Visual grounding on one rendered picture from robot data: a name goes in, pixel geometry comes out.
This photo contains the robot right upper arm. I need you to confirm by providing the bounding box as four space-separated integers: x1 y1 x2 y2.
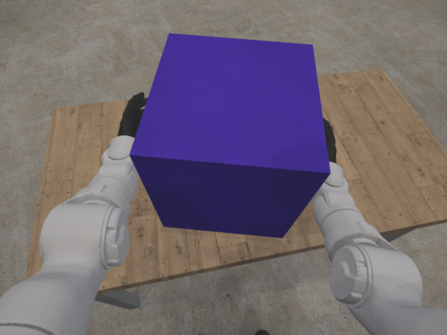
329 244 447 335

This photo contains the robot left upper arm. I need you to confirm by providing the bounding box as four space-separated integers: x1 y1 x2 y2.
0 204 130 335

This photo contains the carton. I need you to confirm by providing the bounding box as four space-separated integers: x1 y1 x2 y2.
129 33 330 238

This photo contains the left robot hand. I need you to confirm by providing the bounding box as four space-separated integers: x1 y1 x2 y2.
118 92 148 138

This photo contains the right robot hand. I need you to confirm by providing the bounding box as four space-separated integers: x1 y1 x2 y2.
323 118 337 163

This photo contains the robot left forearm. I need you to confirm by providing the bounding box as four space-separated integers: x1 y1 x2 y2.
39 135 139 262

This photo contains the table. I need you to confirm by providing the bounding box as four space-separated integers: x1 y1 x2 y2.
25 68 447 310

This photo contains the robot right forearm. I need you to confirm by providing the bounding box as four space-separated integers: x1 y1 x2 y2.
310 162 423 299

